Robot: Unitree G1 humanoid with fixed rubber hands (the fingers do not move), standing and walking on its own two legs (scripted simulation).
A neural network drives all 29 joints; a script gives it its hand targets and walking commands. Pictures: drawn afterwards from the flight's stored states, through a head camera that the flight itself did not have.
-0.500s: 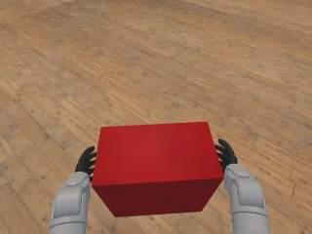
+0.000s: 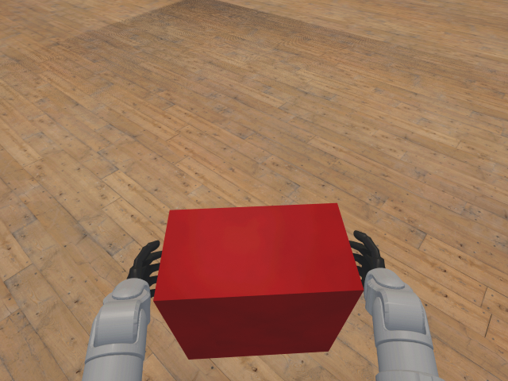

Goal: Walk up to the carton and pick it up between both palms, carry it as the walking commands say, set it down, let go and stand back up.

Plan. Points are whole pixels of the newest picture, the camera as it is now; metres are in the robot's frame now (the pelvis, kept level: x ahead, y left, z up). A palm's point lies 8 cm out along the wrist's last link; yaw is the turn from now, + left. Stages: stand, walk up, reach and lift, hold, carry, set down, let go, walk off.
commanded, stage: carry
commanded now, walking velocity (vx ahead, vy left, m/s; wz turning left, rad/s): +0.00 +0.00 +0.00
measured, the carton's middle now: (256, 287) +0.30 +0.00 -0.05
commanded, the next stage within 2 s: hold in 1.64 s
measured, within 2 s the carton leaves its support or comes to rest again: neither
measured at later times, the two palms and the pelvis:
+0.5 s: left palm (141, 281) +0.27 +0.18 +0.03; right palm (372, 270) +0.28 -0.19 +0.04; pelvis +0.01 +0.00 +0.00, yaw +0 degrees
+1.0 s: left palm (144, 287) +0.27 +0.18 +0.02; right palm (375, 273) +0.28 -0.19 +0.03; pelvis +0.00 +0.00 +0.00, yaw +0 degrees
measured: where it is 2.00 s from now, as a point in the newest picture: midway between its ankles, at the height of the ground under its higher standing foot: outside the picture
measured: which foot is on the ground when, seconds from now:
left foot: down 0.00-1.00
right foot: down 0.00-1.00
